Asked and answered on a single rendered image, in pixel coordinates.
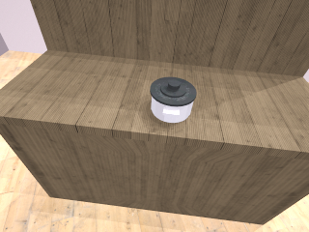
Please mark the table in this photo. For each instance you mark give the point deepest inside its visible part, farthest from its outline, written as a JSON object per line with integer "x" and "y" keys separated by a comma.
{"x": 80, "y": 116}

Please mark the lid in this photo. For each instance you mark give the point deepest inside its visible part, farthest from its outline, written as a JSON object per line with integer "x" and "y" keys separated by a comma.
{"x": 160, "y": 91}

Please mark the pot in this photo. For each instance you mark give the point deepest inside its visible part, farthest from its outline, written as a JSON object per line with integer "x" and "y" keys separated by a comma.
{"x": 170, "y": 114}

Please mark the knob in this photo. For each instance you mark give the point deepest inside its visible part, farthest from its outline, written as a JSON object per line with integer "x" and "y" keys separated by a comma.
{"x": 174, "y": 84}

